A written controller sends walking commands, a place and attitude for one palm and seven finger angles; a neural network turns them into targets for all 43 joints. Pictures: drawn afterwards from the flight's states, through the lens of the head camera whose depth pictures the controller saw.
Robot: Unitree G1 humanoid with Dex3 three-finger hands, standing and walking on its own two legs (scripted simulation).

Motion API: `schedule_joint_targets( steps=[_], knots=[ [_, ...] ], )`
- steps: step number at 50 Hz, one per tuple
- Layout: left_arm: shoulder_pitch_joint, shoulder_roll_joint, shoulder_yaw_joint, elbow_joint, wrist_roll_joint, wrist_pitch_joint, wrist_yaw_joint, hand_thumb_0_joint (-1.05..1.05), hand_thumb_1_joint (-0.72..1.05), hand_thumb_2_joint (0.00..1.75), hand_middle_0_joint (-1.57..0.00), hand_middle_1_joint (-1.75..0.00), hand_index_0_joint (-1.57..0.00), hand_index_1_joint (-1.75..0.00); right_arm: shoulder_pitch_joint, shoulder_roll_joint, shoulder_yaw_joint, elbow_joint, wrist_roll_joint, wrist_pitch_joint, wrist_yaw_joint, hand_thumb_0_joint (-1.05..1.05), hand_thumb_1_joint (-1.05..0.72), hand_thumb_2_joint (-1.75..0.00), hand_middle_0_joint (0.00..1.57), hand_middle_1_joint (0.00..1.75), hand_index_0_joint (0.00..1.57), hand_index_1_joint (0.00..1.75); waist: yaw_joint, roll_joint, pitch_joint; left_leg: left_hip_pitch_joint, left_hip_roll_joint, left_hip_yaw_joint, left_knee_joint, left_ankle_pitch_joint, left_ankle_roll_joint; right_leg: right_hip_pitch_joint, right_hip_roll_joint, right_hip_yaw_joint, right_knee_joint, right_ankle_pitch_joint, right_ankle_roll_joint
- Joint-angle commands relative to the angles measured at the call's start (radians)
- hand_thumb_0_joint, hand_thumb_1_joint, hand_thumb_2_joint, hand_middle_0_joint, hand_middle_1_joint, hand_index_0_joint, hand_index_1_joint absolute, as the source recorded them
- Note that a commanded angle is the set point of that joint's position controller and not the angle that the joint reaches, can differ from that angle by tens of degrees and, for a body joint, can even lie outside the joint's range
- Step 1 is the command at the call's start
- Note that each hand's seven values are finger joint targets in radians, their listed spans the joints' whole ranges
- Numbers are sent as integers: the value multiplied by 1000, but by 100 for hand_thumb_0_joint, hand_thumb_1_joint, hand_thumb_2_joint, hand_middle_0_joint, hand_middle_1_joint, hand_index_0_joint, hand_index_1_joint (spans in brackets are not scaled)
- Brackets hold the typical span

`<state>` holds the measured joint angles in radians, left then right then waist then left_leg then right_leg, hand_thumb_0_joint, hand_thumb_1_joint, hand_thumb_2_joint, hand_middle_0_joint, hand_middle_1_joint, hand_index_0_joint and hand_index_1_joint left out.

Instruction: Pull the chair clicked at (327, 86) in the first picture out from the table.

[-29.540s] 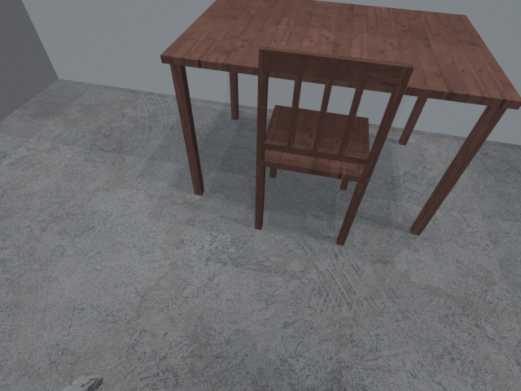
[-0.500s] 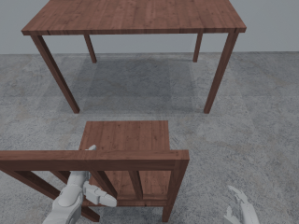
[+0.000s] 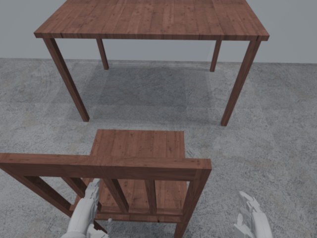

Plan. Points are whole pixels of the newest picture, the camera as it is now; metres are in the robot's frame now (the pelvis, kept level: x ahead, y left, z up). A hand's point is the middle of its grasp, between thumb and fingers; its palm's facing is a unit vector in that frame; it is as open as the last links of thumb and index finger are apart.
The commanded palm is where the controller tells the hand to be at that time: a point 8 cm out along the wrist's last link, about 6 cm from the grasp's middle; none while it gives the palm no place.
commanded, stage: draw the fingers out of the gap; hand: left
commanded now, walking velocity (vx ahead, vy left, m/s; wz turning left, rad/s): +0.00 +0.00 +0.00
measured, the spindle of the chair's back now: (118, 195) +0.25 +0.13 -0.06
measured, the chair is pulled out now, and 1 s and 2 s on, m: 0.66 0.65 0.65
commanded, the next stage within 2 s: draw the hand back to the body in 0.32 s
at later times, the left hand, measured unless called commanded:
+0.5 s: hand out of the picture +0.12 +0.12 +0.00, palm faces +0.01 -0.99 -0.10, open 17.5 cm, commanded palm +0.09 +0.19 +0.02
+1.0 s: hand (66, 234) +0.13 +0.17 +0.09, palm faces +0.06 -0.98 -0.21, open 17.0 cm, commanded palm +0.10 +0.23 +0.11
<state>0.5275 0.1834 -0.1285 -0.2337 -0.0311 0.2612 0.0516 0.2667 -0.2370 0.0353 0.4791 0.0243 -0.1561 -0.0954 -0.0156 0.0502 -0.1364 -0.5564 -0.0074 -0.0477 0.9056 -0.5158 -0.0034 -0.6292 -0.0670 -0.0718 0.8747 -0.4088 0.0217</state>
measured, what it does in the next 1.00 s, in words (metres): stands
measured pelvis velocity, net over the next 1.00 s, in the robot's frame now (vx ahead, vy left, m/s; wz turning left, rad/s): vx -0.04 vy -0.01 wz -0.01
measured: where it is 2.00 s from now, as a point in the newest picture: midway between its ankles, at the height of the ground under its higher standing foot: outside the picture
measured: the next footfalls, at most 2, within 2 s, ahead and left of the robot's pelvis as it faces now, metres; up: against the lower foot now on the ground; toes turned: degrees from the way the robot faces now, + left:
none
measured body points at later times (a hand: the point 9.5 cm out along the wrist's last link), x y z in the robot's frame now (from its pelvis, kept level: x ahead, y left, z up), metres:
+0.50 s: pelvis -0.01 +0.00 -0.01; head +0.00 -0.01 +0.43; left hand +0.11 +0.18 +0.01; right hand +0.17 -0.24 -0.07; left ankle -0.04 +0.12 -0.69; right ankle +0.01 -0.14 -0.69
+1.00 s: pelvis -0.04 -0.01 -0.01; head -0.03 -0.02 +0.44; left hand +0.12 +0.22 +0.10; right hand +0.15 -0.23 -0.08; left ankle -0.04 +0.12 -0.69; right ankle +0.01 -0.14 -0.69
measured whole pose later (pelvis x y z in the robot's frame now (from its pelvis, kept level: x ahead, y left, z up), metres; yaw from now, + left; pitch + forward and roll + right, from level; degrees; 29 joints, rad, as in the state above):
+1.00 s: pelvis -0.04 -0.01 -0.01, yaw +0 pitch +5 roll -2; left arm 0.67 0.30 0.10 -0.43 -0.18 -0.12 -0.08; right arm 0.25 -0.21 0.02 0.56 0.06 -0.24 -0.12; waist 0.04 0.07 -0.11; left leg -0.56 0.01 -0.06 0.98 -0.51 -0.02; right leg -0.62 -0.04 -0.08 0.91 -0.38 0.01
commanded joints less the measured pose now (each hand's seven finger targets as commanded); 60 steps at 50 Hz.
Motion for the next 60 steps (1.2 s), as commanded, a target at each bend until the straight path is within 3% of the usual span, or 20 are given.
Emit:
schedule_joint_targets(
  steps=[1,4,8,17,22,23,24,28,31,32,36,38,39,42,47,48,49,51,53,60],
  knots=[
    [18,68,44,-223,15,-63,2,0,-55,20,0,0,0,0,-71,-113,-53,-167,2,-60,-15,0,-90,-90,20,30,20,30,-8,-69,-106,-8,6,-6,-122,323,12,136,20,-18,-90,227,-38],
    [68,69,39,-238,23,-52,-2,0,-55,20,0,0,0,0,-86,-109,-51,-181,4,-52,-16,0,-90,-90,20,30,20,30,0,-47,-78,-32,5,-6,-125,275,12,118,21,-15,-89,171,-42],
    [115,82,45,-299,22,-53,-2,0,-55,20,0,0,0,0,-86,-103,-53,-198,5,-50,-17,0,-90,-90,20,30,20,30,7,-25,-96,-41,3,-8,-114,277,14,125,22,-11,-82,165,-47],
    [243,58,7,-350,29,-81,-14,0,-55,20,0,0,0,0,-85,-93,-58,-222,8,-61,-24,0,-90,-90,20,30,20,30,4,-56,-59,-89,1,-6,-86,212,19,77,27,-11,-72,98,-42],
    [293,81,38,-370,26,-90,-18,0,-55,20,0,0,0,0,-84,-86,-63,-227,10,-63,-31,0,-90,-90,20,30,20,30,12,-52,-66,-115,-4,-1,-68,182,24,76,29,5,-77,61,-45],
    [206,21,73,-500,-91,-232,-22,0,-55,20,0,0,0,0,-64,-85,-67,-219,10,-87,-33,0,-90,-90,20,30,20,30,6,-114,-47,-142,-12,-2,-30,207,16,36,41,-21,-54,109,-45],
    [252,70,114,-423,-86,-291,-27,0,-55,20,0,0,0,0,-66,-84,-74,-184,8,-101,-32,0,-90,-90,20,30,20,30,20,-86,-60,-147,-11,4,-15,200,12,33,43,-11,-41,90,-50],
    [237,116,185,-475,-118,-429,-47,0,-55,20,0,0,0,0,-46,-78,-84,-156,18,-124,-22,0,-90,-90,20,30,20,30,30,17,-108,-125,-5,4,-5,250,1,47,39,-3,-19,119,-57],
    [236,74,166,-420,-138,-528,-92,0,-55,20,0,0,0,0,-72,-69,-86,-133,21,-132,-5,0,-90,-90,20,30,20,30,26,-2,-75,-159,-1,5,16,230,0,15,36,1,-12,98,-52],
    [224,87,181,-402,-148,-556,-111,0,-55,20,0,0,0,0,-76,-72,-89,-127,24,-134,-1,0,-90,-90,20,30,20,30,23,-28,-76,-172,3,2,23,215,0,9,37,4,-10,82,-51],
    [170,147,233,-457,-191,-647,-173,0,-55,20,0,0,0,0,-99,-80,-90,-118,31,-152,6,0,-90,-90,20,30,20,30,27,5,-117,-157,5,-4,17,196,4,39,31,20,-19,38,-53],
    [169,188,286,-451,-206,-642,-186,0,-55,20,0,0,0,0,-110,-83,-88,-116,37,-154,5,0,-90,-90,20,30,20,30,39,39,-136,-140,7,-5,-1,194,7,72,28,25,-38,25,-55],
    [173,180,294,-441,-216,-626,-189,0,-55,20,0,0,0,0,-118,-80,-85,-116,41,-154,3,0,-90,-90,20,30,20,30,40,43,-131,-126,6,-3,-16,173,7,80,25,23,-55,0,-52],
    [126,174,305,-451,-239,-569,-192,0,-55,20,0,0,0,0,-129,-87,-78,-121,51,-164,-14,0,-90,-90,20,30,20,30,31,-8,-108,-96,11,-12,-57,129,13,95,27,15,-99,-51,-43],
    [83,189,350,-427,-267,-490,-195,0,-37,29,-2,-4,-2,-4,-140,-90,-61,-107,59,-187,-34,0,-90,-90,20,30,20,30,38,-47,-38,-61,19,-21,-117,102,12,127,28,8,-157,-84,-38],
    [128,377,425,-407,-77,-418,-48,0,-33,31,-3,-5,-3,-5,-122,-80,-60,-72,18,-143,-46,0,-90,-90,20,30,20,30,104,-20,-60,-21,35,-11,-150,109,16,211,8,66,-208,-67,-71],
    [130,257,346,-458,-60,-383,4,0,-30,32,-4,-5,-4,-5,-116,-64,-46,-100,13,-128,-46,0,-90,-90,20,30,20,30,66,-25,-10,6,32,-3,-172,102,17,205,-4,53,-229,-56,-65],
    [92,237,337,-449,-40,-349,55,0,-22,36,-4,-7,-4,-7,-121,-62,-43,-89,13,-107,-50,0,-90,-90,20,30,20,30,58,-12,61,27,40,1,-184,85,18,205,-4,56,-264,-72,-64],
    [51,283,373,-444,-23,-331,89,0,-15,39,-5,-8,-5,-8,-129,-69,-38,-75,12,-94,-55,0,-90,-90,20,30,20,30,61,2,98,52,42,-3,-208,91,21,220,-1,59,-305,-64,-69],
    [8,265,374,-420,-1,-336,116,0,10,51,-9,-14,-9,-14,-154,-80,-34,-55,1,-90,-45,0,-90,-90,20,30,20,30,66,8,124,173,44,-15,-326,112,23,300,1,29,-350,-8,-59]
  ],
)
